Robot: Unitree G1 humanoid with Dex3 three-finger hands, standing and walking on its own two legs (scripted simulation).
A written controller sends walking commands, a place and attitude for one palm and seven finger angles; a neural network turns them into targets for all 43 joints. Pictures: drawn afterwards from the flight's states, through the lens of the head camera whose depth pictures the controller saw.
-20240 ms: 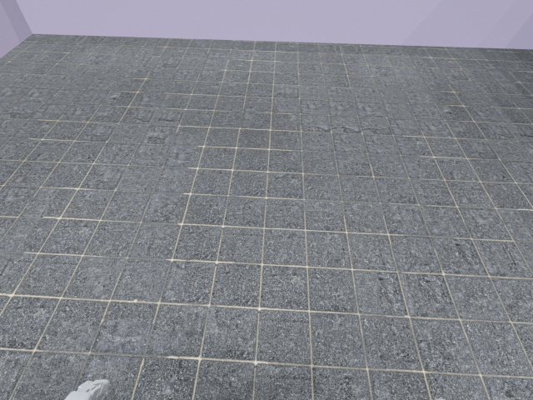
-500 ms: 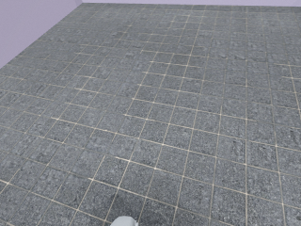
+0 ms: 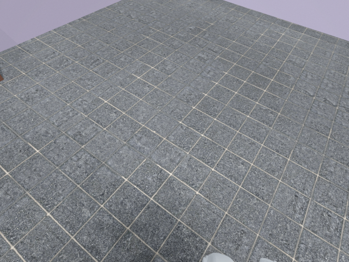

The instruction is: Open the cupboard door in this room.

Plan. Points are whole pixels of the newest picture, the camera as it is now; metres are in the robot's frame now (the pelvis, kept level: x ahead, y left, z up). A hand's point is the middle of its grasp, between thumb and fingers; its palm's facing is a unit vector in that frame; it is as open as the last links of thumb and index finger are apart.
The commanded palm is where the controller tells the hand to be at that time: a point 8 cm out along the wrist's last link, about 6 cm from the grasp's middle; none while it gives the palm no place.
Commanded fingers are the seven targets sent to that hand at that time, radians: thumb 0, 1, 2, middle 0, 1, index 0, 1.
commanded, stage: turn or walk to find it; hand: left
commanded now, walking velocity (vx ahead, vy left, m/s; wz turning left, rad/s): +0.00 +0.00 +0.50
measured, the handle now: out of the picture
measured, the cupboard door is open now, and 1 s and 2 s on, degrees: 0 0 0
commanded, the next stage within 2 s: none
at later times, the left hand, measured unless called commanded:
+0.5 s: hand out of the picture +0.06 +0.14 -0.13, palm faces +0.23 -0.93 -0.29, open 7.4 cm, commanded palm none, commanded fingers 0.00 0.90 0.90 -0.20 -0.30 -0.20 -0.30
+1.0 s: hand out of the picture -0.13 +0.18 -0.18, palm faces +0.54 -0.80 -0.24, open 7.4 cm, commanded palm none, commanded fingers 0.00 0.90 0.90 -0.20 -0.30 -0.20 -0.30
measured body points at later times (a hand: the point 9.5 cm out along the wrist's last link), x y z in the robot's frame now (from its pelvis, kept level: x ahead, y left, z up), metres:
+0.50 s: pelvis -0.01 -0.07 +0.00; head +0.03 -0.11 +0.45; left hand +0.05 +0.19 -0.11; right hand +0.07 -0.32 -0.17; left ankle -0.07 +0.08 -0.64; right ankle +0.01 -0.15 -0.74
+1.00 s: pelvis -0.03 -0.03 +0.00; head -0.01 +0.02 +0.44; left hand -0.15 +0.22 -0.16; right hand +0.20 -0.18 -0.13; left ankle -0.09 +0.05 -0.74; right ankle +0.01 -0.17 -0.67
